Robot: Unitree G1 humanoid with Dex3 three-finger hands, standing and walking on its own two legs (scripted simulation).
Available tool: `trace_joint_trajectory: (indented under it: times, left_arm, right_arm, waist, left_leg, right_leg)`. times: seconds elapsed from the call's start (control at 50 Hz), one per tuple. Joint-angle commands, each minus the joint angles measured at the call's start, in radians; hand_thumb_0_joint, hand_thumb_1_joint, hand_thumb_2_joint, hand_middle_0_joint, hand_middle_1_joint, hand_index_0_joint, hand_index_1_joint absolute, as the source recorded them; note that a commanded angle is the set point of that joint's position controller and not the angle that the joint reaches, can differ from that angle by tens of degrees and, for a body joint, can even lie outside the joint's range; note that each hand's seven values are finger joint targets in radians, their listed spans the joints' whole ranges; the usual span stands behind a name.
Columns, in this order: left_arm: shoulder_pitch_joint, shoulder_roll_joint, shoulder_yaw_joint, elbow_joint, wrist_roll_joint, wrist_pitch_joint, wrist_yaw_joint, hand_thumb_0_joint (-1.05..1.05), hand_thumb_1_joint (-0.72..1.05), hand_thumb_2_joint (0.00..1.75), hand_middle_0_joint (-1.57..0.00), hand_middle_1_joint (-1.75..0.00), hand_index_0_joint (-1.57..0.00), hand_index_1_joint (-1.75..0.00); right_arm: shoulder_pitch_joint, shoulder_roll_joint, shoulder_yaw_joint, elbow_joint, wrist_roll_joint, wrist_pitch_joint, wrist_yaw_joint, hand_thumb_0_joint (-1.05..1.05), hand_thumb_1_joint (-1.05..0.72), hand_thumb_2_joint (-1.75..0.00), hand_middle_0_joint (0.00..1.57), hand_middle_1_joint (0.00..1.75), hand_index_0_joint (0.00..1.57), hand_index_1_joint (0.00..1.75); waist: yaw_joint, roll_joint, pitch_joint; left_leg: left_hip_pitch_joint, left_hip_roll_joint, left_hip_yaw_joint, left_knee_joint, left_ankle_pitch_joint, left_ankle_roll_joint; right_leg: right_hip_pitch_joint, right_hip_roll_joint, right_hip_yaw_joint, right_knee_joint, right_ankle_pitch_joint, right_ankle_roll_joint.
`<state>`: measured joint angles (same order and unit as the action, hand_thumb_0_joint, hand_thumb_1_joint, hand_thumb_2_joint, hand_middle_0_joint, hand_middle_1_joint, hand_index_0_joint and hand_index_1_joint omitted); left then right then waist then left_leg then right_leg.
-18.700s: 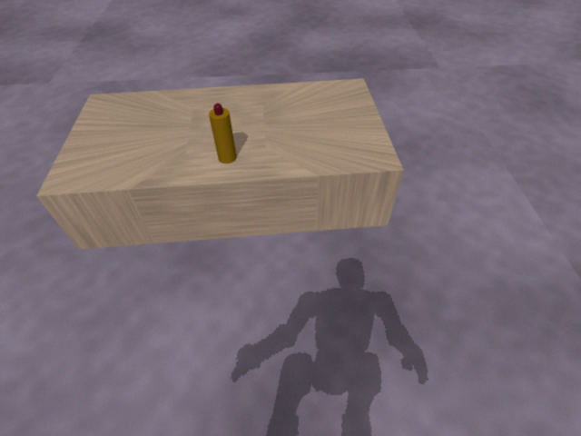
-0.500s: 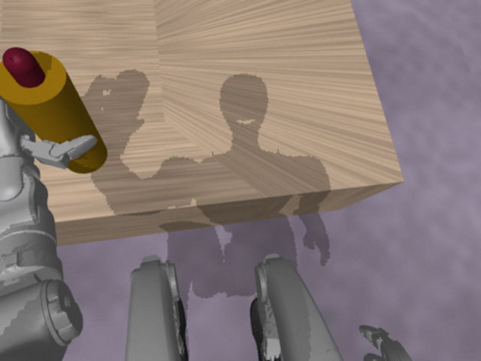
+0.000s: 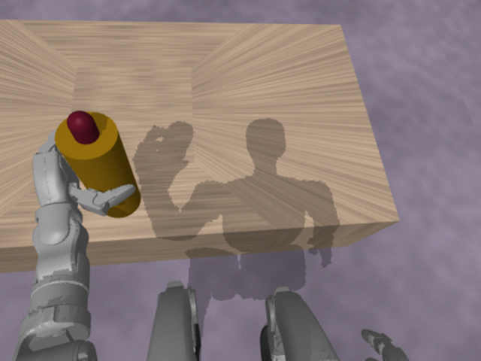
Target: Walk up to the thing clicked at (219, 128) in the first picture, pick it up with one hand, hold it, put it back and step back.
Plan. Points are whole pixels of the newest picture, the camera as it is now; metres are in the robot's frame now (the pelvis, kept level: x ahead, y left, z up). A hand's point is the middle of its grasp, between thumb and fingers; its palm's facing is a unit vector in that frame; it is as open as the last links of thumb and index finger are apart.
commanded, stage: lift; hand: left
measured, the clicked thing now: (103, 167) +0.42 +0.21 +0.01
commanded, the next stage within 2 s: hold in 1.08 s
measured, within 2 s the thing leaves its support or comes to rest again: neither
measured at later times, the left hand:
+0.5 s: hand (83, 173) +0.37 +0.21 +0.09, palm faces +0.21 -0.98 -0.05, open 10.8 cm
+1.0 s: hand (86, 161) +0.37 +0.19 +0.13, palm faces +0.21 -0.98 -0.03, open 10.8 cm
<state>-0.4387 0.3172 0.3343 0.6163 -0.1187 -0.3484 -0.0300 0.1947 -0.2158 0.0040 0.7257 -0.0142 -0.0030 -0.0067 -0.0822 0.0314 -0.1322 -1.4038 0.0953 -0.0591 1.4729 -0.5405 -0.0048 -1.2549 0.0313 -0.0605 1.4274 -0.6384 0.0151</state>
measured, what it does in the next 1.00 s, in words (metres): rises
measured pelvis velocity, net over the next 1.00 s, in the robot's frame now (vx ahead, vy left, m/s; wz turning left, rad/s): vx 0.03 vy -0.01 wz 0.06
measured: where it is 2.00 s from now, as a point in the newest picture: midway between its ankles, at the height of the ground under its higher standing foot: outside the picture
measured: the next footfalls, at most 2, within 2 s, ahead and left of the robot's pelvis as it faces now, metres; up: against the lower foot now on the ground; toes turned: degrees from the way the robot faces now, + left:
none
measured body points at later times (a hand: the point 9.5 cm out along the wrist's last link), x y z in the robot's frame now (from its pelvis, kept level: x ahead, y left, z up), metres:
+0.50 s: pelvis +0.02 +0.00 +0.07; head +0.11 +0.02 +0.51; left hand +0.35 +0.26 +0.09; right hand +0.14 -0.24 -0.04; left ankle +0.06 +0.12 -0.58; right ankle +0.02 -0.14 -0.58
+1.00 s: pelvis +0.03 -0.01 +0.11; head +0.10 +0.01 +0.55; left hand +0.35 +0.24 +0.13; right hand +0.15 -0.25 -0.01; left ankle +0.06 +0.12 -0.58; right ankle +0.02 -0.14 -0.58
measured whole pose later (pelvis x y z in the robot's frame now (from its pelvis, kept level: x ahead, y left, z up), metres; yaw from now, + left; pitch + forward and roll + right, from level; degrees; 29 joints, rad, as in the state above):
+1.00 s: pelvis +0.03 -0.01 +0.11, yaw +3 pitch +11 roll -2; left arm -0.17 0.20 0.16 0.48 -0.15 -0.35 0.01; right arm 0.23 -0.21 0.01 0.70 -0.01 -0.01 -0.03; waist -0.05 0.02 -0.05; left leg -0.76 0.07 -0.01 0.97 -0.40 -0.02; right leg -0.63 0.01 -0.04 0.93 -0.49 0.01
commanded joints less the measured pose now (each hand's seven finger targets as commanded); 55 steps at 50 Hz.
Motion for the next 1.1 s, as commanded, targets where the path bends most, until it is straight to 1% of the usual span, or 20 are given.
trace_joint_trajectory:
  times: [0.0,0.02,0.06,0.1,0.12,0.14,0.2,0.26,0.4,0.42,0.5,0.54,0.6,0.72,0.76,0.92,0.96,0.98,1.02,1.08]
  left_arm:
    - [-0.398,0.244,0.052,-0.436,-0.055,-0.129,0.023,0.0,-0.02,1.3,-1.28,-1.48,-1.32,-1.46]
    - [-0.381,0.209,0.021,-0.424,-0.053,-0.124,0.026,0.0,-0.01,1.31,-1.28,-1.48,-1.32,-1.47]
    - [-0.306,0.15,-0.006,-0.361,-0.061,-0.115,0.027,0.0,-0.02,1.31,-1.27,-1.47,-1.3,-1.46]
    - [-0.336,0.19,0.018,-0.419,-0.059,-0.125,0.03,0.0,-0.03,1.3,-1.26,-1.45,-1.3,-1.45]
    - [-0.267,0.151,-0.012,-0.36,-0.052,-0.118,0.027,0.0,-0.03,1.29,-1.28,-1.46,-1.31,-1.45]
    - [-0.298,0.131,-0.039,-0.389,-0.052,-0.122,0.023,0.0,-0.03,1.3,-1.28,-1.47,-1.32,-1.46]
    - [-0.273,0.136,-0.025,-0.379,-0.054,-0.133,0.021,0.0,-0.07,1.27,-1.29,-1.46,-1.32,-1.45]
    - [-0.252,0.112,-0.058,-0.394,-0.055,-0.142,0.017,0.0,-0.06,1.28,-1.28,-1.45,-1.31,-1.44]
    - [-0.251,0.096,-0.082,-0.469,-0.069,-0.153,0.026,0.0,-0.06,1.27,-1.26,-1.43,-1.29,-1.43]
    - [-0.248,0.106,-0.066,-0.484,-0.07,-0.157,0.031,0.0,-0.05,1.26,-1.27,-1.44,-1.3,-1.43]
    - [-0.223,0.089,-0.087,-0.504,-0.07,-0.155,0.032,0.0,-0.04,1.27,-1.25,-1.43,-1.28,-1.42]
    - [-0.19,0.098,-0.072,-0.481,-0.068,-0.148,0.038,0.0,-0.06,1.27,-1.24,-1.43,-1.27,-1.42]
    - [-0.173,0.069,-0.09,-0.474,-0.069,-0.142,0.04,0.0,-0.05,1.26,-1.23,-1.41,-1.26,-1.41]
    - [-0.122,0.05,-0.088,-0.462,-0.067,-0.14,0.048,0.0,-0.03,1.28,-1.24,-1.43,-1.27,-1.43]
    - [-0.136,0.042,-0.104,-0.482,-0.068,-0.14,0.043,0.0,-0.03,1.29,-1.25,-1.44,-1.28,-1.44]
    - [-0.106,0.042,-0.093,-0.483,-0.068,-0.14,0.047,0.0,0.02,1.32,-1.27,-1.46,-1.3,-1.46]
    - [-0.154,0.033,-0.118,-0.539,-0.069,-0.146,0.043,0.0,0.01,1.34,-1.28,-1.48,-1.3,-1.49]
    - [-0.127,0.046,-0.096,-0.517,-0.066,-0.142,0.049,0.0,0.02,1.34,-1.29,-1.49,-1.32,-1.49]
    - [-0.115,0.034,-0.096,-0.519,-0.07,-0.142,0.052,0.0,0.03,1.33,-1.28,-1.48,-1.31,-1.48]
    - [-0.11,0.031,-0.1,-0.526,-0.067,-0.145,0.055,0.0,0.04,1.34,-1.29,-1.49,-1.31,-1.49]
  right_arm:
    - [0.102,-0.176,-0.062,-0.077,0.011,-0.037,-0.023,0.0,-0.91,-0.9,0.2,0.3,0.2,0.3]
    - [0.106,-0.171,-0.059,-0.077,0.012,-0.037,-0.025,0.0,-0.91,-0.9,0.2,0.3,0.2,0.3]
    - [0.106,-0.167,-0.057,-0.067,0.013,-0.044,-0.027,0.0,-0.91,-0.9,0.2,0.3,0.2,0.3]
    - [0.095,-0.173,-0.06,-0.079,0.013,-0.046,-0.029,0.0,-0.91,-0.9,0.2,0.3,0.2,0.3]
    - [0.098,-0.167,-0.058,-0.078,0.01,-0.046,-0.028,0.0,-0.91,-0.9,0.2,0.3,0.2,0.3]
    - [0.09,-0.169,-0.058,-0.086,0.012,-0.048,-0.027,0.0,-0.91,-0.9,0.2,0.3,0.2,0.3]
    - [0.083,-0.167,-0.06,-0.094,0.012,-0.051,-0.026,0.0,-0.91,-0.9,0.2,0.3,0.2,0.3]
    - [0.073,-0.162,-0.055,-0.112,0.01,-0.054,-0.023,0.0,-0.91,-0.9,0.2,0.3,0.2,0.3]
    - [0.065,-0.158,-0.046,-0.121,0.011,-0.059,-0.029,0.0,-0.92,-0.9,0.2,0.3,0.2,0.3]
    - [0.072,-0.153,-0.046,-0.118,0.009,-0.06,-0.029,0.0,-0.92,-0.9,0.2,0.3,0.2,0.3]
    - [0.069,-0.144,-0.038,-0.128,0.008,-0.054,-0.035,0.0,-0.91,-0.9,0.2,0.3,0.2,0.3]
    - [0.063,-0.146,-0.039,-0.123,0.009,-0.053,-0.04,0.0,-0.92,-0.9,0.2,0.3,0.2,0.3]
    - [0.067,-0.14,-0.039,-0.12,0.004,-0.051,-0.042,0.0,-0.92,-0.9,0.2,0.3,0.2,0.3]
    - [0.057,-0.132,-0.039,-0.133,0.007,-0.048,-0.043,0.0,-0.91,-0.9,0.2,0.3,0.2,0.3]
    - [0.059,-0.132,-0.039,-0.135,0.006,-0.048,-0.042,0.0,-0.91,-0.9,0.2,0.3,0.2,0.3]
    - [0.065,-0.141,-0.05,-0.124,0.003,-0.046,-0.039,0.0,-0.92,-0.9,0.2,0.3,0.2,0.3]
    - [0.057,-0.137,-0.047,-0.131,-0.001,-0.048,-0.038,0.0,-0.91,-0.9,0.2,0.3,0.2,0.3]
    - [0.06,-0.137,-0.05,-0.128,0.0,-0.047,-0.04,0.0,-0.92,-0.9,0.2,0.3,0.2,0.3]
    - [0.049,-0.129,-0.043,-0.138,0.003,-0.047,-0.04,0.0,-0.91,-0.9,0.2,0.3,0.2,0.3]
    - [0.048,-0.135,-0.048,-0.134,0.0,-0.047,-0.041,0.0,-0.91,-0.9,0.2,0.3,0.2,0.3]
  waist:
    - [0.023,0.187,-0.591]
    - [0.008,0.164,-0.575]
    - [0.003,0.128,-0.517]
    - [0.019,0.155,-0.506]
    - [0.016,0.139,-0.481]
    - [0.007,0.134,-0.465]
    - [0.015,0.121,-0.443]
    - [0.015,0.115,-0.429]
    - [0.014,0.102,-0.427]
    - [0.024,0.118,-0.438]
    - [0.02,0.103,-0.424]
    - [0.032,0.084,-0.395]
    - [0.022,0.061,-0.379]
    - [0.041,0.038,-0.346]
    - [0.036,0.075,-0.354]
    - [0.038,0.048,-0.328]
    - [0.03,0.079,-0.329]
    - [0.037,0.062,-0.329]
    - [0.039,0.047,-0.281]
    - [0.041,0.046,-0.314]
  left_leg:
    - [0.699,-0.028,-0.032,-0.255,0.292,0.008]
    - [0.704,-0.029,-0.03,-0.266,0.297,0.01]
    - [0.704,-0.03,-0.026,-0.284,0.316,0.013]
    - [0.742,-0.034,-0.023,-0.322,0.316,0.007]
    - [0.745,-0.033,-0.024,-0.33,0.33,0.008]
    - [0.747,-0.035,-0.02,-0.349,0.308,0.007]
    - [0.767,-0.04,-0.013,-0.39,0.289,0.007]
    - [0.792,-0.043,-0.005,-0.421,0.272,0.006]
    - [0.872,-0.047,0.004,-0.472,0.314,0.006]
    - [0.89,-0.049,0.002,-0.48,0.334,0.004]
    - [0.909,-0.052,0.013,-0.502,0.357,0.008]
    - [0.906,-0.054,0.024,-0.513,0.342,0.011]
    - [0.916,-0.053,0.024,-0.528,0.361,0.014]
    - [0.928,-0.058,0.034,-0.57,0.359,0.013]
    - [0.962,-0.057,0.039,-0.574,0.391,0.011]
    - [1.002,-0.054,0.039,-0.612,0.429,0.013]
    - [1.022,-0.055,0.038,-0.619,0.424,0.009]
    - [1.017,-0.056,0.039,-0.624,0.427,0.012]
    - [0.994,-0.061,0.048,-0.641,0.377,0.011]
    - [1.024,-0.06,0.047,-0.647,0.397,0.012]
  right_leg:
    - [0.21,0.014,0.007,-0.253,0.321,-0.043]
    - [0.226,0.014,0.007,-0.273,0.335,-0.041]
    - [0.246,0.014,0.005,-0.3,0.356,-0.038]
    - [0.274,0.009,0.004,-0.323,0.349,-0.042]
    - [0.282,0.008,0.001,-0.33,0.362,-0.041]
    - [0.296,0.007,0.001,-0.351,0.353,-0.04]
    - [0.344,0.004,0.001,-0.385,0.354,-0.039]
    - [0.377,0.004,0.002,-0.42,0.347,-0.037]
    - [0.461,0.001,0.007,-0.471,0.396,-0.032]
    - [0.471,0.001,0.005,-0.474,0.407,-0.033]
    - [0.526,-0.002,0.013,-0.512,0.44,-0.029]
    - [0.552,-0.005,0.022,-0.53,0.441,-0.025]
    - [0.573,-0.002,0.02,-0.55,0.461,-0.022]
    - [0.637,-0.007,0.021,-0.586,0.463,-0.02]
    - [0.635,-0.007,0.023,-0.592,0.487,-0.022]
    - [0.678,-0.004,0.023,-0.622,0.516,-0.02]
    - [0.679,-0.005,0.024,-0.629,0.507,-0.022]
    - [0.692,-0.005,0.025,-0.635,0.516,-0.02]
    - [0.704,-0.008,0.032,-0.654,0.484,-0.018]
    - [0.724,-0.01,0.031,-0.661,0.5,-0.016]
